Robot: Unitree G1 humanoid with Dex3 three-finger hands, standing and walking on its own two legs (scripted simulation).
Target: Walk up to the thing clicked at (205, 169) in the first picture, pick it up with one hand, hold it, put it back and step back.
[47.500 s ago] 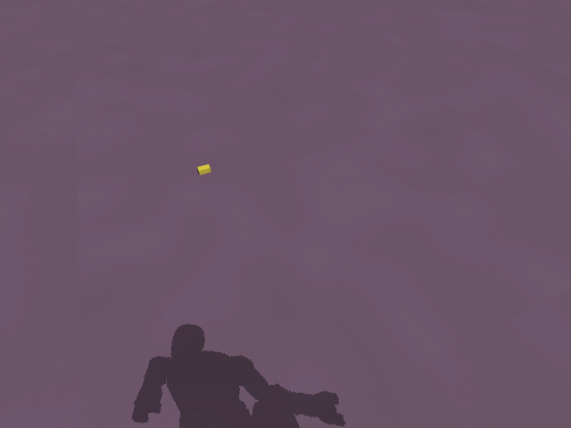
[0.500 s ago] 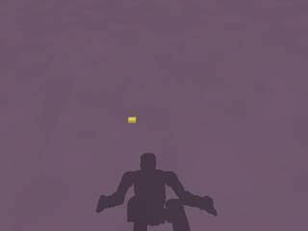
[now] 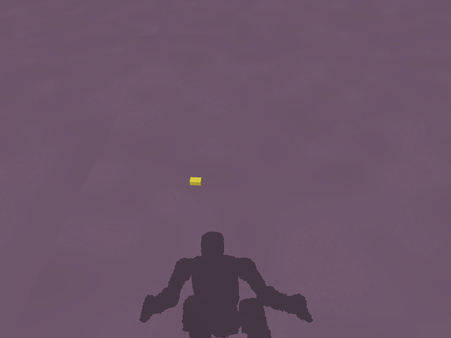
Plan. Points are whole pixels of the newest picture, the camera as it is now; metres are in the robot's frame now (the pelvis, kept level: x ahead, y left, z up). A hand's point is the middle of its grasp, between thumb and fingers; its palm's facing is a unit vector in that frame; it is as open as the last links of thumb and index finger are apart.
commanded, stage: step back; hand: left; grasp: from above
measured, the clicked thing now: (195, 181) +1.07 +0.24 -0.75
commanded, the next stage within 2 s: stand in 0.44 s
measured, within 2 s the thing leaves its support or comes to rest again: neither
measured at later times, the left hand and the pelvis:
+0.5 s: hand out of the picture +0.16 +0.27 -0.14, palm faces -0.03 -0.93 -0.36, open 7.4 cm; pelvis +0.04 +0.02 +0.01, yaw -2 degrees
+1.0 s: hand out of the picture +0.10 +0.26 -0.14, palm faces -0.05 -0.94 -0.34, open 7.4 cm; pelvis +0.02 +0.01 +0.02, yaw -1 degrees
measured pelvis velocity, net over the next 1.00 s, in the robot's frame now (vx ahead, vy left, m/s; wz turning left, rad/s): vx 0.02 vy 0.01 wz -0.02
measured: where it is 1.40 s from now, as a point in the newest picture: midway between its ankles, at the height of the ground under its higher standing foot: outside the picture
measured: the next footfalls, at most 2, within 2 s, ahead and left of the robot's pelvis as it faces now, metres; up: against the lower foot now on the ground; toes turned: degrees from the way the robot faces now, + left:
none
